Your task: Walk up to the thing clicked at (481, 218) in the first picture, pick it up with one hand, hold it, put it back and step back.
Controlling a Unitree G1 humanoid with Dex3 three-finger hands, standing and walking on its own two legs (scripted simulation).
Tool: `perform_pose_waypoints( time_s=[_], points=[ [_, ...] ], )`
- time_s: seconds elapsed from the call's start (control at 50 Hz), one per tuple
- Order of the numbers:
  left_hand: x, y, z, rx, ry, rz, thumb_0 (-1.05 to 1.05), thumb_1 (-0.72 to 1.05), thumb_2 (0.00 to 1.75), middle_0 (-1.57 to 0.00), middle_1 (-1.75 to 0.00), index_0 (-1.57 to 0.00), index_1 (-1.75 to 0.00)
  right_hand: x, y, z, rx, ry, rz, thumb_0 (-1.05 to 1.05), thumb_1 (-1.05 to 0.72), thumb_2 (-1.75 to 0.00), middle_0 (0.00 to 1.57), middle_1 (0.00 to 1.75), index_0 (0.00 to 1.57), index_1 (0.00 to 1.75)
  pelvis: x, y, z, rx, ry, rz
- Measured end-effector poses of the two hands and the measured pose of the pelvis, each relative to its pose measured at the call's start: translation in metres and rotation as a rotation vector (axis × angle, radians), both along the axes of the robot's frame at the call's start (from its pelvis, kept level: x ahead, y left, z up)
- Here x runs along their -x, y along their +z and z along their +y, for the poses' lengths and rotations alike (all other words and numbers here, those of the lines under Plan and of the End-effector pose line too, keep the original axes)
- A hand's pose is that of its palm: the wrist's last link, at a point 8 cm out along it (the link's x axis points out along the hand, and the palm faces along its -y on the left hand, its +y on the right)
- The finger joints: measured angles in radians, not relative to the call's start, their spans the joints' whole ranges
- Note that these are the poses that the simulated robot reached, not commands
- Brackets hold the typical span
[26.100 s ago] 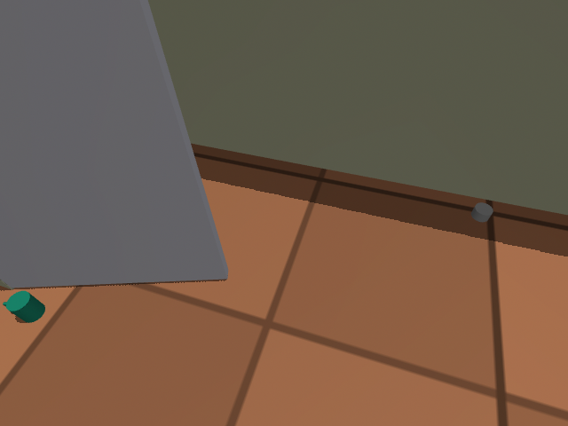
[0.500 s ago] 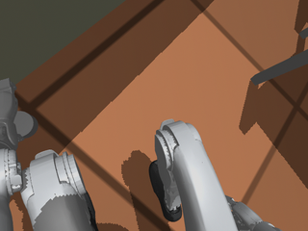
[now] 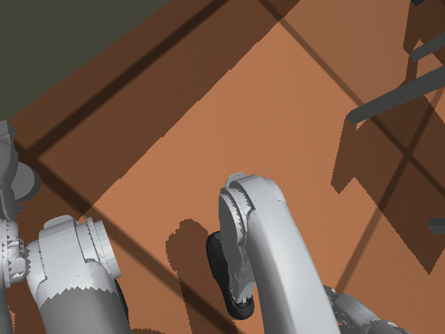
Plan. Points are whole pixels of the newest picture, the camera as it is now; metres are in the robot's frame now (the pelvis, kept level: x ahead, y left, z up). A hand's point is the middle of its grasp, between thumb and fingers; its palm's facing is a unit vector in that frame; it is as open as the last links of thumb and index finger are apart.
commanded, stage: rest palm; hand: left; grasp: from above
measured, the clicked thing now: (15, 182) +0.40 +0.30 -0.27
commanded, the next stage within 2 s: close in 0.92 s
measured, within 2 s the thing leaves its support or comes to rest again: neither
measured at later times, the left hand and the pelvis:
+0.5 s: hand (2, 187) +0.39 +0.31 -0.24, palm faces -0.42 -0.12 -0.90, open 14.0 cm; pelvis +0.00 +0.00 +0.00, yaw -1 degrees
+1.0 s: hand (2, 187) +0.39 +0.31 -0.25, palm faces -0.44 -0.13 -0.89, open 13.8 cm; pelvis +0.00 +0.00 +0.00, yaw -1 degrees
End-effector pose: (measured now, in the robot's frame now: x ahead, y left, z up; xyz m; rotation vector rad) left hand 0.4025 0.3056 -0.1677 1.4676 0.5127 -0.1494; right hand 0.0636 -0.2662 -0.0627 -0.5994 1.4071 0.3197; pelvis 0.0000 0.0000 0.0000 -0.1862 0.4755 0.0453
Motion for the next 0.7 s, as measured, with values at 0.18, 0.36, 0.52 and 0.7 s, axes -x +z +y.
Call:
perform_pose_waypoints(
  time_s=[0.18,0.36,0.52,0.7],
  points=[
    [-0.001,-0.011,0.005,0.020,0.039,0.041,0.00,-0.49,0.94,-0.07,-1.01,-0.08,-1.00,-0.006,0.003,0.007,-0.025,0.036,-0.015,0.00,-0.90,-0.90,0.20,0.30,0.20,0.30,0.001,0.000,0.002,0.011,0.000,-0.013],
    [0.006,-0.015,0.006,0.021,-0.001,0.036,0.00,-0.47,0.91,-0.07,-1.04,-0.09,-1.02,0.001,-0.003,0.021,-0.073,0.048,0.012,0.00,-0.90,-0.90,0.20,0.30,0.20,0.30,0.001,-0.001,0.003,0.020,-0.002,-0.027],
    [0.008,-0.014,0.006,0.006,-0.006,0.019,0.00,-0.47,0.91,-0.07,-1.04,-0.09,-1.02,0.001,0.000,0.021,-0.079,0.056,0.006,0.00,-0.90,-0.90,0.20,0.30,0.20,0.30,0.002,0.000,0.003,0.022,-0.004,-0.032],
    [0.002,-0.014,0.006,0.004,0.017,0.017,0.00,-0.47,0.92,-0.07,-1.04,-0.09,-1.02,-0.003,0.008,0.014,-0.060,0.071,-0.021,0.00,-0.90,-0.90,0.20,0.30,0.20,0.30,0.003,0.000,0.003,0.025,-0.007,-0.041]
  ],
)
